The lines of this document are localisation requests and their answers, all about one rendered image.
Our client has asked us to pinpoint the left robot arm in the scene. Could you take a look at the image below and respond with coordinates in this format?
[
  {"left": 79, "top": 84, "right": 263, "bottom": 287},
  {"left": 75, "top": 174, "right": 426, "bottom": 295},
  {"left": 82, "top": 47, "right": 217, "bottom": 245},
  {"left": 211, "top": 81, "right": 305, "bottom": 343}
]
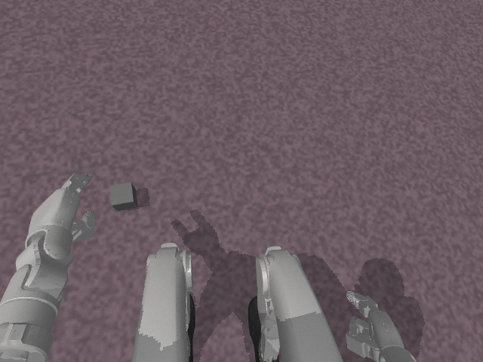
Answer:
[{"left": 0, "top": 225, "right": 74, "bottom": 362}]

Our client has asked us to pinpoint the right robot foot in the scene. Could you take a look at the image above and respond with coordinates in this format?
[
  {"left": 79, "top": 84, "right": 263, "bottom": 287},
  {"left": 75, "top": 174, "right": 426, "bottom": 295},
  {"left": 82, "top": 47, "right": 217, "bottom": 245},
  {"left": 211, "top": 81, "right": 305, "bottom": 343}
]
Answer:
[{"left": 248, "top": 296, "right": 279, "bottom": 362}]

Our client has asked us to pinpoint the cube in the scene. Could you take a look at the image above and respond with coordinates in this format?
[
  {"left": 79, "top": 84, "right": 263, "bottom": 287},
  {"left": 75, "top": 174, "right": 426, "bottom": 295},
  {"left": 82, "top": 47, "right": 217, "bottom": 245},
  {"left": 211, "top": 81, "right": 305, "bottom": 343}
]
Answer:
[{"left": 109, "top": 183, "right": 138, "bottom": 211}]

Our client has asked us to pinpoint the left robot hand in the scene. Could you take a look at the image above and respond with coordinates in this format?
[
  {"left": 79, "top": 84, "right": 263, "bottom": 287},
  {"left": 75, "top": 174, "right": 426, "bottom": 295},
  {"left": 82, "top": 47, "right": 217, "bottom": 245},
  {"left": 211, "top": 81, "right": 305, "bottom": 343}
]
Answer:
[{"left": 28, "top": 173, "right": 97, "bottom": 242}]

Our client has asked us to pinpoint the right robot hand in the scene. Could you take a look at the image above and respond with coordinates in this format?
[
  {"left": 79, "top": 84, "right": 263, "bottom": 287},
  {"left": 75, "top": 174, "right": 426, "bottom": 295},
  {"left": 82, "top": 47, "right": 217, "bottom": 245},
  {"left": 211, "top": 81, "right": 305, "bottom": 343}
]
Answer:
[{"left": 346, "top": 291, "right": 405, "bottom": 362}]

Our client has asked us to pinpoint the right robot arm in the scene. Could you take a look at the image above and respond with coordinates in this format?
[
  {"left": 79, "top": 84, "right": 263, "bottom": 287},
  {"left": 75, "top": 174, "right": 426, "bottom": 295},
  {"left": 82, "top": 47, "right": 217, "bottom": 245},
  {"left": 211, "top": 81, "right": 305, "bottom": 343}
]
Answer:
[{"left": 379, "top": 346, "right": 417, "bottom": 362}]

